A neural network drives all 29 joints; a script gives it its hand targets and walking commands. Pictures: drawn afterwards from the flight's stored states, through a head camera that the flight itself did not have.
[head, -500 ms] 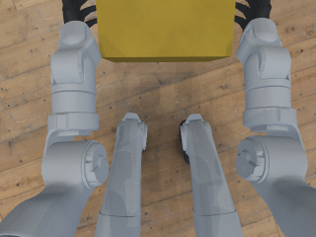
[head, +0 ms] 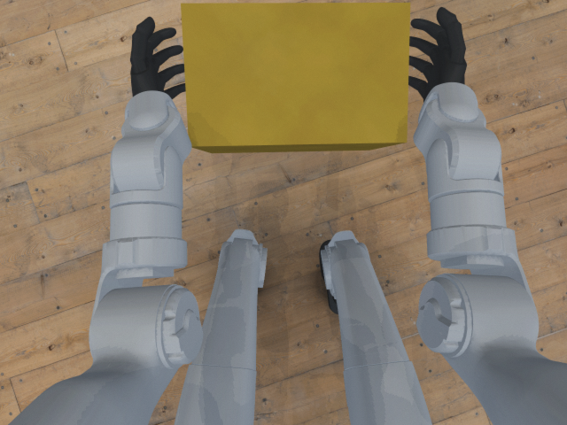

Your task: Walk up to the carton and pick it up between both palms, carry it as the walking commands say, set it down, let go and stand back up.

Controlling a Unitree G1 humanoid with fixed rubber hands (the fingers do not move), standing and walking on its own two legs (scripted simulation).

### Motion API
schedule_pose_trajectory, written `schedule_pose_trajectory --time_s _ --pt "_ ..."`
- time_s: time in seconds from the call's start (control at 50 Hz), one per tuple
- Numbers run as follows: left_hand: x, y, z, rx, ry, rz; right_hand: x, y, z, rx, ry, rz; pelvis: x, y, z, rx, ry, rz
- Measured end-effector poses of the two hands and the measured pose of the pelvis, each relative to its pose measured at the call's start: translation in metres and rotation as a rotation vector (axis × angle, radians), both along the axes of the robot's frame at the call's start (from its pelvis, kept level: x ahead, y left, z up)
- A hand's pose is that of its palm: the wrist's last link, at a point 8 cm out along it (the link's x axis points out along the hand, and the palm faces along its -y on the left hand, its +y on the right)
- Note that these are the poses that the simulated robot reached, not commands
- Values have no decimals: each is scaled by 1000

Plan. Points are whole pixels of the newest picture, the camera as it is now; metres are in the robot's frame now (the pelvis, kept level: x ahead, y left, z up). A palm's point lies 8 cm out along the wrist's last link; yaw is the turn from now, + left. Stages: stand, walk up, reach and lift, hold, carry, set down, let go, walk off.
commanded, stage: reach and lift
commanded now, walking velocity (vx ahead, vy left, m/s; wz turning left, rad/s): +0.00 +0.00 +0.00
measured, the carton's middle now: (293, 91) +0.51 +0.01 -0.13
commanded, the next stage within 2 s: none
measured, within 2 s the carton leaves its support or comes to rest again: neither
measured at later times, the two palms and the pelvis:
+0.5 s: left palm (135, 90) +0.45 +0.16 +0.01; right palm (488, 76) +0.46 -0.17 +0.02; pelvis +0.01 -0.01 +0.06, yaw +0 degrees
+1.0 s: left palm (37, 23) +0.44 +0.17 +0.14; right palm out of the picture +0.45 -0.17 +0.14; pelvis +0.10 +0.00 +0.12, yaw +0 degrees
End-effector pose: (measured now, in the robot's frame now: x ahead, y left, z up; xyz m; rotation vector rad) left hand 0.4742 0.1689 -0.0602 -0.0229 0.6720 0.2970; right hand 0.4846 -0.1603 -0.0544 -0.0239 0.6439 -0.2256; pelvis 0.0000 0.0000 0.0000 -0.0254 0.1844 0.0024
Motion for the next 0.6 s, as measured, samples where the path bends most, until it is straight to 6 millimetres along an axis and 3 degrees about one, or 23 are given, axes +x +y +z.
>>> schedule_pose_trajectory --time_s 0.6 --pt "-27 -7 90 10 3 -6 -26 -7 90 -10 4 7 15 -8 73 19 -101 2"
